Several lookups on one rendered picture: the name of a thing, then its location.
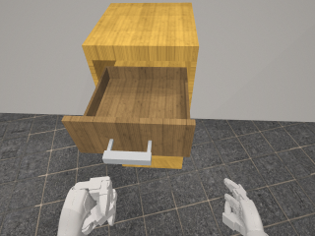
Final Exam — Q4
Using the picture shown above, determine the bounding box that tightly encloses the robot left hand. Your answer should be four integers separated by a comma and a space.
57, 176, 117, 236

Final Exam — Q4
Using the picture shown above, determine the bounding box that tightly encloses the handle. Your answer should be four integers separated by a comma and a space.
102, 139, 153, 166

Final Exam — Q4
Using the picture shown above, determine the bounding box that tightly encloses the robot right hand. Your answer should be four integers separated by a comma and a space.
222, 178, 264, 236

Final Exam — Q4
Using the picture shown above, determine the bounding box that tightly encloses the cabinet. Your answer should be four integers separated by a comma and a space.
82, 2, 199, 169

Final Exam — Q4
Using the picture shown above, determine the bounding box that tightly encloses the drawer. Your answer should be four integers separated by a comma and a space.
61, 66, 196, 157

